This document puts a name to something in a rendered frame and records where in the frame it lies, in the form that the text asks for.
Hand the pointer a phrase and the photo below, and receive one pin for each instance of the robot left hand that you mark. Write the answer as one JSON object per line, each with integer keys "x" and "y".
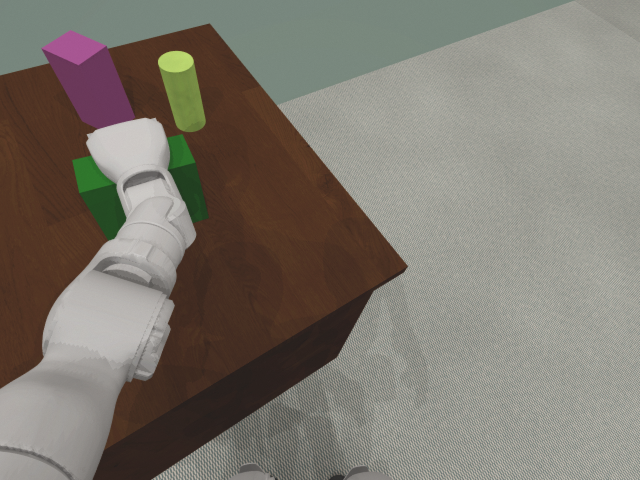
{"x": 123, "y": 146}

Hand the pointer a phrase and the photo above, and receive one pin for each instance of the sponge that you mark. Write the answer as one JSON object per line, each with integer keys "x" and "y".
{"x": 101, "y": 197}

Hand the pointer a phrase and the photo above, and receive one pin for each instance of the robot left shin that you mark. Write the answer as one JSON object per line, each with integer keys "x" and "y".
{"x": 250, "y": 467}

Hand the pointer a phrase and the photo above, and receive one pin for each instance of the left robot upper arm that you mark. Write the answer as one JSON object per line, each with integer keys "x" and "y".
{"x": 56, "y": 418}

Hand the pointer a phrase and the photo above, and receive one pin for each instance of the robot left forearm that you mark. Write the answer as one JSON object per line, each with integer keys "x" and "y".
{"x": 151, "y": 243}

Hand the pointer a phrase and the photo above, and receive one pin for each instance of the table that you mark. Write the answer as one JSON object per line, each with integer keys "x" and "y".
{"x": 267, "y": 293}

